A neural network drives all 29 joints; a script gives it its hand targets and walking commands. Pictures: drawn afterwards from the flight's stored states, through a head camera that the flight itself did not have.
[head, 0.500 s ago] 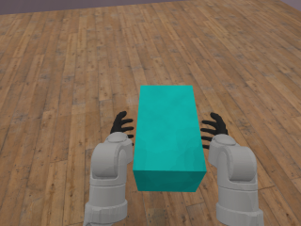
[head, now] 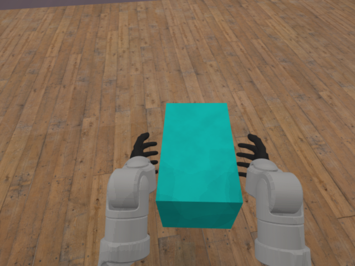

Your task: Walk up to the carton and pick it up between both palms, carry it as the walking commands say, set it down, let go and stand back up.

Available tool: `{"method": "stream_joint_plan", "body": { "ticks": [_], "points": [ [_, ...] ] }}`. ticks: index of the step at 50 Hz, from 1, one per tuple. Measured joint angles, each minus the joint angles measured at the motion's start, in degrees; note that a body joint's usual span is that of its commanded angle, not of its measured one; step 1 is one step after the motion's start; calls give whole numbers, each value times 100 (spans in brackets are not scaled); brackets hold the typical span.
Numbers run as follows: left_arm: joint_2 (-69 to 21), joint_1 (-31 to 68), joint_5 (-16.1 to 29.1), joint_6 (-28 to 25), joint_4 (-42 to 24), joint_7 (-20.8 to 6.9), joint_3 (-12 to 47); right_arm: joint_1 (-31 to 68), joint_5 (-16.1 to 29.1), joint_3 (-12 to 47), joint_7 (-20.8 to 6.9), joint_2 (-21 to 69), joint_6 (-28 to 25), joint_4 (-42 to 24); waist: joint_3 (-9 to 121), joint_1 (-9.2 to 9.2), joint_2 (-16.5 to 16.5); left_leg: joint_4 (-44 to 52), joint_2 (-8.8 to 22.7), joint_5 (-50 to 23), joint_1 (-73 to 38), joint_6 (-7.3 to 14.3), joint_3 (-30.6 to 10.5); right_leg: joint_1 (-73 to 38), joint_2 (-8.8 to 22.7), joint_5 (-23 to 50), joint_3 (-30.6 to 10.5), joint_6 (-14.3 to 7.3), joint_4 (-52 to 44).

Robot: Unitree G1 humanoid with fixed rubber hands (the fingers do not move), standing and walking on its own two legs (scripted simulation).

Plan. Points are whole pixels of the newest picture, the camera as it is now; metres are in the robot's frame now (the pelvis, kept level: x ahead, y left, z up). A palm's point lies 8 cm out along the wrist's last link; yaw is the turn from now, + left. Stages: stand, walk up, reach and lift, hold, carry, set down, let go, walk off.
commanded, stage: carry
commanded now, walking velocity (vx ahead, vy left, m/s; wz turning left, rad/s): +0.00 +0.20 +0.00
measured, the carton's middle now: (196, 161) +0.38 +0.00 +0.00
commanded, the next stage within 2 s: none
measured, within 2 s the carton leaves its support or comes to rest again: neither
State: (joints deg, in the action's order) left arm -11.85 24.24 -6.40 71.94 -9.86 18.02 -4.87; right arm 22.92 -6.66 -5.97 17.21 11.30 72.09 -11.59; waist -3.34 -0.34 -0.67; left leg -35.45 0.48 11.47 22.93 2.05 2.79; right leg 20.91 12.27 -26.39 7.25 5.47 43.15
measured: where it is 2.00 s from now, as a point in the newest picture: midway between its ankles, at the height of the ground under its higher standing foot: outside the picture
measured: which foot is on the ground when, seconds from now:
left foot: down 0.00-0.44, up 0.46-0.66, down 0.68-1.00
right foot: up 0.00-0.42, down 0.44-0.68, up 0.70-1.00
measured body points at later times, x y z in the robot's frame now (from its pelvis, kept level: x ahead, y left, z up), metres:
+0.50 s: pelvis -0.05 +0.12 +0.01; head -0.01 +0.12 +0.45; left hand +0.29 +0.21 +0.09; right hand +0.27 -0.03 +0.09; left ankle +0.02 +0.13 -0.70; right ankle -0.07 -0.02 -0.73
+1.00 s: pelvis -0.07 +0.27 +0.01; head -0.03 +0.29 +0.46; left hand +0.26 +0.37 +0.09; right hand +0.24 +0.12 +0.10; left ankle +0.01 +0.28 -0.72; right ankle -0.12 +0.14 -0.66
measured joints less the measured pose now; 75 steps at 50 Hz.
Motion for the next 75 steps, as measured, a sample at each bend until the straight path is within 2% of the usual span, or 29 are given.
{"method": "stream_joint_plan", "body": {
  "ticks": [3,7,14,18,20,22,23,24,26,29,31,33,35,38,41,49,53,55,56,57,58,59,60,62,64,67,69,72,75],
  "points": [
    [11,-26,1,11,-5,2,0,6,-4,7,-26,2,37,5,1,-1,38,221,-3,-1,-1,192,12,472,-404,-516,-20,-106,1325],
    [9,-17,1,13,-162,2,0,35,-5,6,-37,13,-91,5,13,-9,37,386,-33,-122,-1,373,173,619,-798,-422,-36,-156,1761],
    [-3,11,2,11,-186,2,-1,50,-5,-34,-40,19,-146,5,15,-10,144,690,-156,-319,1,678,604,592,-1051,-423,-41,-229,1591],
    [-5,11,2,-6,-176,2,0,50,8,-33,-29,20,-114,-59,20,-14,212,958,-224,-516,5,782,779,345,-1142,-436,-47,-344,823],
    [-4,10,4,-29,-174,1,0,50,12,-29,-26,22,-112,-102,26,-19,254,1085,-281,-621,9,798,829,9,-1162,-341,-50,-449,47],
    [-6,10,4,-51,-145,0,0,52,12,-22,-6,23,-104,-120,30,-22,218,1131,-413,-662,14,575,873,-581,-1105,138,-55,-579,-1094],
    [-6,15,5,-60,-127,-1,0,57,12,-23,5,22,-105,-119,10,-18,208,785,-427,-480,143,136,873,-655,-1036,719,-51,-599,-1343],
    [-6,10,6,-61,-90,-9,1,46,13,-30,9,20,-84,-115,-5,-21,194,72,-424,-18,320,-163,742,-663,-965,1035,-49,-570,-1335],
    [-8,11,29,-17,-72,-20,3,45,11,-44,37,18,-19,-119,6,-23,167,-1476,-410,484,672,-325,299,-675,-827,1045,-50,-472,-1275],
    [-24,50,44,0,-147,-22,1,48,13,-63,47,14,-59,-147,45,-8,81,-1925,-226,600,710,-333,-2,-625,-513,986,-44,-236,-1279],
    [-36,80,44,2,-194,-22,1,47,13,-66,48,13,-74,-205,52,-3,78,-1322,-56,673,527,-326,-63,-572,-322,1014,-38,-70,-1279],
    [-47,106,44,2,-202,-22,1,47,13,-74,53,12,-64,-249,58,2,79,-194,42,566,145,-310,-68,-524,-144,996,-31,84,-1189],
    [-43,112,42,-12,-213,-10,-20,49,16,-59,40,20,-75,-244,-1,-9,-27,194,-86,33,0,-118,40,-426,45,770,-80,79,-811],
    [-15,36,44,-16,-221,19,-32,52,21,0,-1,20,-24,-221,-37,-3,62,275,-120,27,-2,193,51,53,-302,-592,-105,-24,643],
    [-14,36,44,-14,-271,19,-32,52,21,0,-19,22,-62,-221,-30,-10,102,441,-126,-64,-54,343,115,371,-689,-721,-119,-101,1431],
    [-14,36,45,-37,-282,19,-32,57,20,-2,-28,23,-129,-221,-28,-13,113,690,-265,-236,-137,631,510,414,-983,-527,-128,-209,1509],
    [-14,37,45,-36,-256,19,-32,58,20,-4,-19,25,-113,-221,-23,-16,172,978,-297,-461,-134,743,679,303,-1069,-531,-133,-284,1047],
    [-15,38,46,-38,-198,15,-31,58,19,-22,-8,27,-90,-220,-1,-23,241,1186,-332,-602,-131,656,724,39,-1096,-537,-118,-408,273],
    [-15,37,46,-39,-152,12,-30,57,18,-29,4,30,-64,-220,8,-30,273,1259,-367,-653,-127,424,729,-256,-1092,-397,-73,-502,-435],
    [-19,46,45,-41,-133,12,-29,62,18,-29,27,28,-50,-221,9,-33,228,1177,-443,-632,-72,16,752,-629,-1029,-67,-65,-616,-1157],
    [-19,50,45,-55,-153,16,-28,77,19,-25,33,28,-71,-219,-15,-31,153,541,-465,-222,149,-322,763,-704,-901,716,-61,-647,-1439],
    [-21,44,48,-66,-132,-2,-18,66,19,-50,34,26,-84,-216,-72,-31,142,-336,-451,203,349,-465,561,-703,-823,1159,-52,-583,-1364],
    [-21,40,62,-39,-97,-32,-12,40,19,-72,34,17,-55,-216,-81,-32,154,-1178,-437,470,538,-496,290,-707,-777,1185,-50,-495,-1261],
    [-27,47,73,24,-99,-61,0,29,20,-95,45,9,-3,-224,-53,-21,130,-2049,-345,563,712,-469,-29,-719,-640,1023,-63,-310,-1231],
    [-34,75,72,26,-132,-61,-1,31,20,-105,46,7,-32,-232,-25,-15,72,-1974,-153,606,670,-449,-96,-674,-448,969,-63,-166,-1232],
    [-49,109,71,28,-181,-58,-1,30,20,-118,42,4,-71,-257,-8,-6,52,-589,64,626,199,-380,-112,-598,-181,963,-53,43,-1150],
    [-49,130,69,11,-192,-34,-7,29,23,-112,31,10,-91,-265,-44,-17,6,96,8,170,-56,-211,-31,-490,23,829,-75,103,-843],
    [-18,43,72,12,-154,23,-34,31,21,-39,-15,12,-22,-174,-94,-16,72,92,-42,138,-8,85,6,7,-198,-530,-131,-8,515],
    [-16,42,72,16,-161,24,-33,32,21,-39,-20,14,-12,-176,-85,-22,107,305,-48,32,-37,222,42,392,-598,-665,-142,-104,1445]
  ]
}}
